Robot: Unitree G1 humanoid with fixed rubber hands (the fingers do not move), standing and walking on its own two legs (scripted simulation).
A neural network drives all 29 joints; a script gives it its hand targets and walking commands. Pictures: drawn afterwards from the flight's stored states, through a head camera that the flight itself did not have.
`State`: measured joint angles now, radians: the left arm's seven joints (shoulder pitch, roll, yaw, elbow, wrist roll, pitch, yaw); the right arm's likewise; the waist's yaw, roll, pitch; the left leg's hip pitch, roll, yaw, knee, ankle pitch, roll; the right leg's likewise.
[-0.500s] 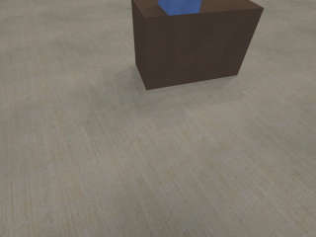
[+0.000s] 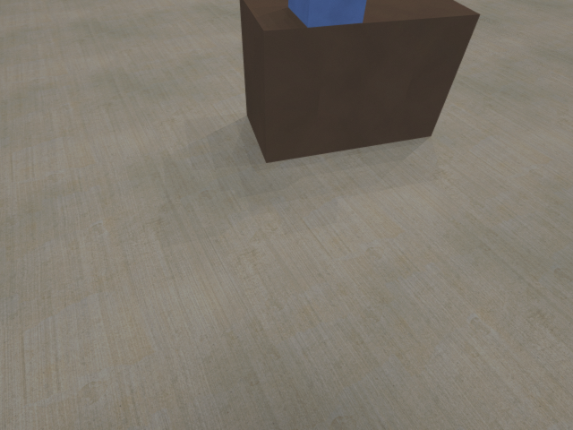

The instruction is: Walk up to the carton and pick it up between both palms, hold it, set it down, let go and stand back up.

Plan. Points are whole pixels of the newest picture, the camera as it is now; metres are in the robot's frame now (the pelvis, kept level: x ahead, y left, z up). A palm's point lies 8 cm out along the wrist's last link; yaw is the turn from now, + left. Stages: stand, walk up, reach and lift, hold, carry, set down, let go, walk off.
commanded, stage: walk up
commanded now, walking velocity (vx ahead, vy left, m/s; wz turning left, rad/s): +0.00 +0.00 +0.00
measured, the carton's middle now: out of the picture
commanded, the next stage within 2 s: none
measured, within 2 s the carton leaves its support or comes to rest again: neither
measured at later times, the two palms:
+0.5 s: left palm out of the picture +0.06 +0.28 -0.17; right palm out of the picture +0.12 -0.23 -0.13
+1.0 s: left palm (185, 276) +0.45 +0.22 -0.15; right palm (417, 286) +0.43 -0.27 -0.15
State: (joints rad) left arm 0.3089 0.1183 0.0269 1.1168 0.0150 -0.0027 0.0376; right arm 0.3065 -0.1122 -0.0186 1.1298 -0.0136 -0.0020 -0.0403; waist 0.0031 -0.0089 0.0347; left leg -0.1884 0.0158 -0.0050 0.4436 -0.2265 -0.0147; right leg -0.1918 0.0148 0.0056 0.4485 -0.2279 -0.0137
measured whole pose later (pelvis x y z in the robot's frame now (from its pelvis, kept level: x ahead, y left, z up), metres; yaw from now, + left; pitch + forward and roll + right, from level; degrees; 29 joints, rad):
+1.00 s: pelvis +0.39 -0.04 -0.03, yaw +10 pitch -1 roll +1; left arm 0.17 0.21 0.05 0.82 0.03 -0.02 0.01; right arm 0.44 -0.18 -0.02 0.79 -0.02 -0.06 -0.02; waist 0.00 -0.04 0.13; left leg -0.23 0.03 -0.04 1.29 -0.47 0.02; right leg -0.46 -0.01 -0.15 0.70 -0.24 -0.10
